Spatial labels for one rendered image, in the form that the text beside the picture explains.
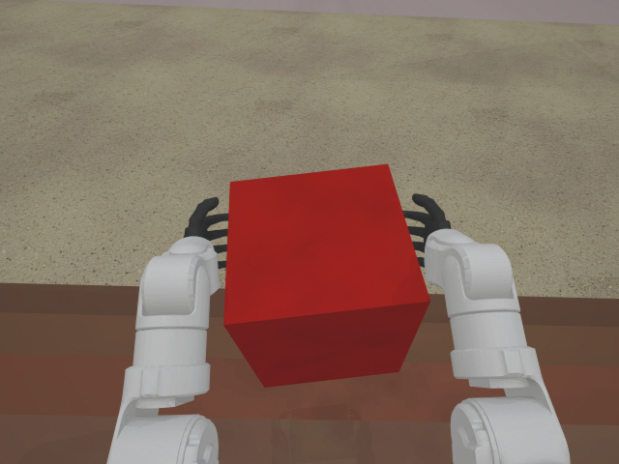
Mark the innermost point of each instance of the right robot hand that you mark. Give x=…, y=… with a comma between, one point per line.
x=433, y=221

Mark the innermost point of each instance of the left robot hand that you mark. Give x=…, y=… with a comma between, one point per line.
x=199, y=223

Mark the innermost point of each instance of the robot right upper arm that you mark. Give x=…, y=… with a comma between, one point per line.
x=506, y=430

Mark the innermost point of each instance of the robot left forearm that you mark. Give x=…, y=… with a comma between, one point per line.
x=169, y=359

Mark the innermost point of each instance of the robot left upper arm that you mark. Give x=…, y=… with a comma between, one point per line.
x=167, y=439

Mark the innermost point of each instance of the carton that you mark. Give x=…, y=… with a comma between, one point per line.
x=322, y=279

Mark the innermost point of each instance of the robot right forearm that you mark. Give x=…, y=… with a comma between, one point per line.
x=481, y=300

